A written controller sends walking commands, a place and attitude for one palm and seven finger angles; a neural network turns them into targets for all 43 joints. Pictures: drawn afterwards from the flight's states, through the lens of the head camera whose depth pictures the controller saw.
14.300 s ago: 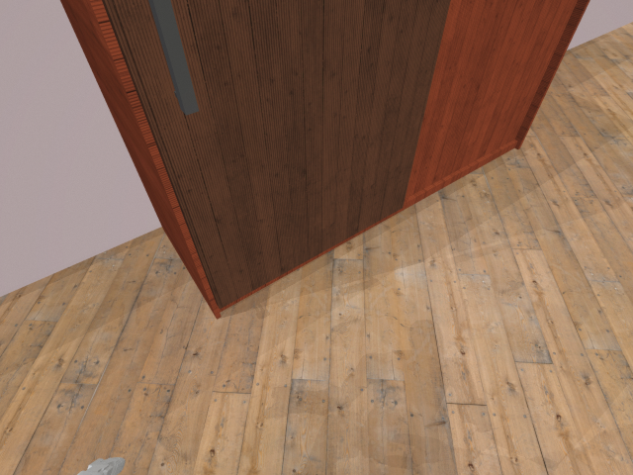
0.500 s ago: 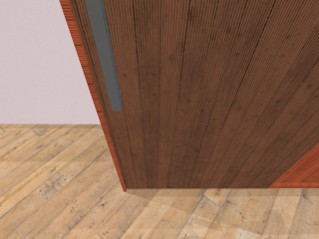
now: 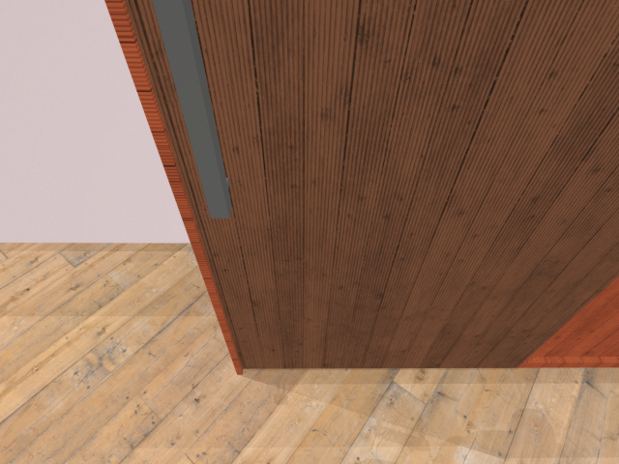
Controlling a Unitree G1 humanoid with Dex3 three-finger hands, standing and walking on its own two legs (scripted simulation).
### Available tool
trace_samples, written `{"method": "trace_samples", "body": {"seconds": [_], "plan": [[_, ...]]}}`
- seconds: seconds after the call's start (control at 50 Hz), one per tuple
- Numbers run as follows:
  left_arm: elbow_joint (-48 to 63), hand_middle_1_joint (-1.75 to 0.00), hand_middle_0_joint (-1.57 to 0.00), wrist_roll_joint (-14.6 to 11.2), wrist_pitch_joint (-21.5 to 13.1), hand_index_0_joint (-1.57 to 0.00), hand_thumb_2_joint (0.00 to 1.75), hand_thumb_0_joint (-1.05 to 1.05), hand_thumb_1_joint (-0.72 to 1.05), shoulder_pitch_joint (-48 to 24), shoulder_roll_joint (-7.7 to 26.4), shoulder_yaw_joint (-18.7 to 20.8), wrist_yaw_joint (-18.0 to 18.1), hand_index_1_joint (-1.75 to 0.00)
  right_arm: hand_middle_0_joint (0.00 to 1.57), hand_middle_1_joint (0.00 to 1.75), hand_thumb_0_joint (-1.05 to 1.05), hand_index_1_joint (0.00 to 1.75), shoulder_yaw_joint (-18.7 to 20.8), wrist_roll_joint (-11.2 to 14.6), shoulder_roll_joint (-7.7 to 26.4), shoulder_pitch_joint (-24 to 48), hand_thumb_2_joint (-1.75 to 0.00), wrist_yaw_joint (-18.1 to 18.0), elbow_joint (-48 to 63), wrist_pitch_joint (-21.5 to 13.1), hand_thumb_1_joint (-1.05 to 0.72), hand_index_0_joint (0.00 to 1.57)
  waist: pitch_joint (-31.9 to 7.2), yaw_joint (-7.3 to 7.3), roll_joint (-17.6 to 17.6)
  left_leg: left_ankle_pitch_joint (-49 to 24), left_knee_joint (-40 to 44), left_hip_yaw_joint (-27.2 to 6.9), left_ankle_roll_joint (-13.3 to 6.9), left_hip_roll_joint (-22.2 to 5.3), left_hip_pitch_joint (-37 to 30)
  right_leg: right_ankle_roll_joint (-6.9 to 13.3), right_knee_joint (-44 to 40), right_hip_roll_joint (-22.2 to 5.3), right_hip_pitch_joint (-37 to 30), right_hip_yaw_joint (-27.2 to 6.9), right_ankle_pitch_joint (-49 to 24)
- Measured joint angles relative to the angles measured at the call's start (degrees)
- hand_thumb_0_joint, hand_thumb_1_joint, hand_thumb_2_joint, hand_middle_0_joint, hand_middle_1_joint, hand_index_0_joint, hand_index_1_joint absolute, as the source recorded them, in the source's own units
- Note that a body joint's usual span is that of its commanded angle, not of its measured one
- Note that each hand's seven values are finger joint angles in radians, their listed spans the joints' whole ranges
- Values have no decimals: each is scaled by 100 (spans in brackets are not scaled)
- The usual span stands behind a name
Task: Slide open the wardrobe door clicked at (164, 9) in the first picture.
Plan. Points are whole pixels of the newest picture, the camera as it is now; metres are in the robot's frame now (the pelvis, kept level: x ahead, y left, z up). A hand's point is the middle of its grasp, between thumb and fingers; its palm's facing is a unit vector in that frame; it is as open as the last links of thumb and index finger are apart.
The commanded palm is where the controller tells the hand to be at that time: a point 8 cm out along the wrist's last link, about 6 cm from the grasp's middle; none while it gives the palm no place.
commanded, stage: look again from close up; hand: left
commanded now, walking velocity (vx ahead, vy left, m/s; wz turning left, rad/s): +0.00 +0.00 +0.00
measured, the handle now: (204, 111) +0.48 +0.17 +0.22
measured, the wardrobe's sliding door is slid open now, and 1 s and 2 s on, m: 0.00 0.00 0.00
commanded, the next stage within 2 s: raise the hand with hooked fingers in 0.06 s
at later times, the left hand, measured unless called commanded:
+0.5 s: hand (182, 415) +0.18 +0.17 +0.00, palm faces +0.02 -1.00 -0.01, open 8.1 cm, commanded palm +0.12 +0.24 -0.01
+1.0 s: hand (105, 378) +0.18 +0.23 +0.08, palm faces +0.11 -0.99 -0.08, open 11.1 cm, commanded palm +0.15 +0.27 +0.09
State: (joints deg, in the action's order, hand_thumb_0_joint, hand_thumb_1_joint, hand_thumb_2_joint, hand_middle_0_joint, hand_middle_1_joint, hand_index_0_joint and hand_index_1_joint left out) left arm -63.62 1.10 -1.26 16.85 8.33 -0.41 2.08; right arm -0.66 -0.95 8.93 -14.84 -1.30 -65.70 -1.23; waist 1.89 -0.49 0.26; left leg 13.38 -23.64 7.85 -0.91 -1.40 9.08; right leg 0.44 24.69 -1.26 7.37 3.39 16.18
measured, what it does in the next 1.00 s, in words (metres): stands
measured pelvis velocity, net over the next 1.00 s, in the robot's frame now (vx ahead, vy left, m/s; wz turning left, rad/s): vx -0.03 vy -0.01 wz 0.05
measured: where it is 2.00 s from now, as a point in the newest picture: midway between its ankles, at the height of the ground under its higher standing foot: outside the picture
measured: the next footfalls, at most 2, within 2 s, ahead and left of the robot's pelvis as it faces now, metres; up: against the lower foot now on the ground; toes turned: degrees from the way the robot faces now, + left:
none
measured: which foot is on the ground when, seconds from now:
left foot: down 0.00-1.00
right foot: down 0.00-1.00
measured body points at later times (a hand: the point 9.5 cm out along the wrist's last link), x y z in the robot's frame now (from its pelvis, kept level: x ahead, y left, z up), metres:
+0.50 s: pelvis -0.03 -0.01 -0.04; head -0.02 -0.01 +0.41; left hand +0.17 +0.22 +0.01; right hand +0.18 -0.27 -0.09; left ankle -0.01 +0.10 -0.74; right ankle -0.03 -0.11 -0.74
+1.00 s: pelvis -0.03 -0.01 -0.02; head -0.02 -0.02 +0.43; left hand +0.17 +0.28 +0.09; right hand +0.14 -0.23 -0.11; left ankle -0.01 +0.10 -0.74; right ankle -0.03 -0.11 -0.74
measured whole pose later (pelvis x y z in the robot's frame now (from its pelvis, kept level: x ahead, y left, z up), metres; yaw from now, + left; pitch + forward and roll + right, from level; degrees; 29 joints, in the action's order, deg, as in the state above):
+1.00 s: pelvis -0.03 -0.01 -0.02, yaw +3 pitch +3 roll -1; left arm 2.1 -20.4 -10.3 17.4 17.7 17.8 -18.6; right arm -3.2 2.6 13.3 -16.5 -4.0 -36.4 -16.3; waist -3.2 -1.1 -2.9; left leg 18.2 -39.9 3.6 -0.4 -2.9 24.3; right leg 1.4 38.3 -0.8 19.9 6.9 21.1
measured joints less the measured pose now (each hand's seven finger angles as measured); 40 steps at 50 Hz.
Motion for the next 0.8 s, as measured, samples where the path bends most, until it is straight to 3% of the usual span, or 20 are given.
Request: {"method": "trace_samples", "body": {"seconds": [0.18,0.22,0.28,0.34,0.38,0.42,0.46,0.52,0.58,0.64,0.72,0.8], "plan": [[18,-30,-20,15,-31,-20,90,1,90,-22,0,-10,33,-30,20,30,1,30,4,9,35,14,-90,15,49,20,-91,20,-2,6,-51,7,-100,-36,41,-71,117,28,-29,64,46,30,-31],[2092,-30,-20,-403,652,-20,90,2,93,566,81,161,132,-30,20,30,2,30,-61,162,96,-214,-89,-102,623,-210,-92,20,100,-13,-36,76,-258,-59,36,-73,189,37,140,54,122,49,22],[4546,-32,-20,-758,169,-21,89,4,92,1026,293,224,386,-31,20,30,2,30,-30,287,243,-474,-89,-244,1333,-919,-92,20,-18,-5,-59,108,-436,-154,19,21,374,37,505,-60,333,143,212],[5582,-34,-20,-984,-679,-20,87,4,89,682,282,439,216,-34,20,30,2,30,78,239,466,-277,-89,-225,1866,-1263,-91,20,-298,162,-190,228,-913,-309,1,48,909,32,921,-124,770,293,373],[5708,-36,-20,-1186,-1499,-20,86,3,85,377,227,624,-213,-36,20,30,2,30,160,186,548,-2,-89,-139,2173,-1352,-91,20,-557,198,-173,366,-1341,-292,16,11,1426,56,1384,-131,1314,265,521],[5645,-38,-20,-1391,-2280,-20,85,2,81,188,179,747,-881,-38,20,30,2,30,247,173,583,282,-90,-14,2499,-1372,-91,20,-718,198,-93,538,-1812,-257,41,-52,1910,93,1882,-115,1830,213,696],[5566,-41,-21,-1488,-2639,-21,83,1,76,174,182,807,-1501,-40,20,30,2,30,316,209,624,485,-90,68,2880,-1321,-91,20,-766,164,-10,696,-2208,-240,50,-104,2239,127,2290,-97,2178,181,853],[5642,-45,-22,-1583,-2352,-22,80,1,69,469,238,831,-1890,-45,20,30,2,30,358,272,692,624,-90,23,3391,-1183,-90,20,-769,55,73,857,-2560,-275,72,-138,2474,162,2640,-83,2404,189,1020],[5921,-49,-22,-1602,-2009,-23,77,1,61,894,274,932,-1704,-49,20,30,1,30,362,269,702,613,-90,-70,3673,-1123,-90,20,-732,-73,82,932,-2714,-384,98,-171,2528,184,2697,-51,2372,289,1086],[6328,-54,-23,-1591,-2097,-23,74,2,54,1148,357,1086,-1452,-53,19,30,1,30,270,235,658,518,-90,-145,3694,-1163,-90,20,-674,-182,52,955,-2774,-552,117,-192,2524,202,2615,-13,2239,453,1087],[6602,-59,-23,-1703,-2303,-23,70,2,44,834,529,1179,-1638,-59,20,30,1,30,19,256,584,426,-90,-206,3432,-1269,-90,20,-546,-260,-84,921,-2780,-755,140,-205,2495,222,2440,32,2053,650,1022],[6533,-65,-24,-1811,-1813,-24,66,2,35,290,746,1210,-2082,-65,20,30,1,30,-209,313,429,326,-90,-260,3143,-1293,-90,21,-499,-230,-228,792,-2520,-738,133,-206,2302,202,2144,55,1859,639,860]]}}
